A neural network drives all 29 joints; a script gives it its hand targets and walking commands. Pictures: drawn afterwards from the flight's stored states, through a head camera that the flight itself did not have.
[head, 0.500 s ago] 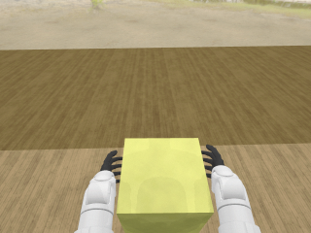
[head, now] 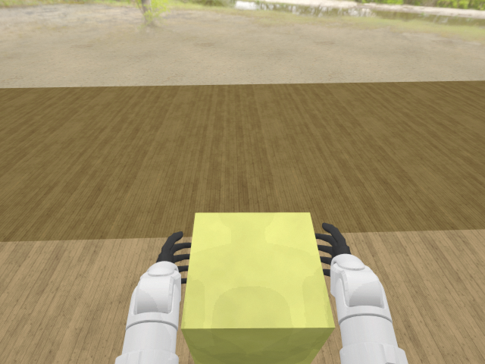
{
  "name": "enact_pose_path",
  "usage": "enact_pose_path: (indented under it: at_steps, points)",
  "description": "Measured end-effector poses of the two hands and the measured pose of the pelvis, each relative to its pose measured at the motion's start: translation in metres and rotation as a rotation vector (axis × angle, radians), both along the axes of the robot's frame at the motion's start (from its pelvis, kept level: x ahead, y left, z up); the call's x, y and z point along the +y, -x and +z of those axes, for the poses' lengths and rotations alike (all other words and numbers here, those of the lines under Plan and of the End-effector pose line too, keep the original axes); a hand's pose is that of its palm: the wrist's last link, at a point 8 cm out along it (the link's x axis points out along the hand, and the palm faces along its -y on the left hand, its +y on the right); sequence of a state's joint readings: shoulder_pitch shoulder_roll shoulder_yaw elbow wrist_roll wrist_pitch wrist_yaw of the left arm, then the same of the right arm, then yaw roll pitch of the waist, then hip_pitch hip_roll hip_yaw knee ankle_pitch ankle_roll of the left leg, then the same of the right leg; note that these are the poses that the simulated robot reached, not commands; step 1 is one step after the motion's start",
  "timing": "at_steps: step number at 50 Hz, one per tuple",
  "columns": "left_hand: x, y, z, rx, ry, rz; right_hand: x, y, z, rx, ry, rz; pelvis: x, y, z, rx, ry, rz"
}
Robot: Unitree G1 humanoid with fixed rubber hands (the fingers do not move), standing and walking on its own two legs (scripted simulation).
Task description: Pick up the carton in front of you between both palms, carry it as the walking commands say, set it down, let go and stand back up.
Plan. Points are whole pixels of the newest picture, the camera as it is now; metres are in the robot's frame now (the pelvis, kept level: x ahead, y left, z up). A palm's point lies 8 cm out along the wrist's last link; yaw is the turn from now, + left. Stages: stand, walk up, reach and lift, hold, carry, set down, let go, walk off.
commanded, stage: hold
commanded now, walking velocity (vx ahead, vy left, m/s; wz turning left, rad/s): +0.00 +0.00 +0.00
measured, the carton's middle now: (252, 295) +0.29 +0.00 -0.04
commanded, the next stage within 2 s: carry in 0.34 s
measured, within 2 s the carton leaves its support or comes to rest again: neither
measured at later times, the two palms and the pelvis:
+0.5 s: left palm (174, 258) +0.31 +0.14 +0.06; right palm (344, 253) +0.31 -0.16 +0.06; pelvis +0.02 -0.01 -0.01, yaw -2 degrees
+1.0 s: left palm (205, 181) +0.48 +0.09 +0.09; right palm (347, 187) +0.46 -0.20 +0.09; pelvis +0.24 -0.04 -0.01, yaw -3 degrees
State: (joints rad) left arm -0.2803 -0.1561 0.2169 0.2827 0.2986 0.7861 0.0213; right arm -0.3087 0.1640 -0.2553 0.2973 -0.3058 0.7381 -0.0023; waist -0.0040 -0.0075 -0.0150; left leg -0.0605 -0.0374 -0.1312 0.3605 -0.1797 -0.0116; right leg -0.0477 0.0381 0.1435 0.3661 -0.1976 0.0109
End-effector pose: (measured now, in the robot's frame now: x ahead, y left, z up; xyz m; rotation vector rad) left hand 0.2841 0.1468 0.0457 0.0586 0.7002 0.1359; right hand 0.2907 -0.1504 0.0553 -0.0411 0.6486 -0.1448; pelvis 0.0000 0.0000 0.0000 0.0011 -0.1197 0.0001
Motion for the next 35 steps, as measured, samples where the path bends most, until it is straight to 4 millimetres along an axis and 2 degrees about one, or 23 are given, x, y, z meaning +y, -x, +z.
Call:
enact_pose_path:
  at_steps: [16,22,26,30,35]
  points:
    - [0.000,-0.004,0.003,-0.009,0.003,0.004,0.000,-0.004,0.003,-0.009,-0.003,-0.006,0.001,0.000,0.000,0.003,-0.001,-0.002]
    - [-0.003,-0.013,0.004,-0.029,-0.002,0.005,-0.003,-0.011,0.002,-0.030,-0.012,-0.009,-0.002,-0.007,-0.005,0.088,-0.010,-0.028]
    - [-0.015,-0.027,0.013,-0.068,0.009,0.013,-0.016,-0.023,0.007,-0.068,-0.034,-0.023,-0.012,-0.020,-0.009,0.126,0.000,-0.034]
    - [-0.028,-0.047,0.028,-0.098,0.024,0.015,-0.028,-0.040,0.020,-0.097,-0.059,-0.041,-0.022,-0.043,-0.009,0.166,-0.005,0.003]
    - [-0.022,-0.074,0.045,-0.101,0.049,0.040,-0.023,-0.072,0.040,-0.098,-0.074,-0.038,-0.021,-0.081,-0.001,0.207,-0.034,0.009]
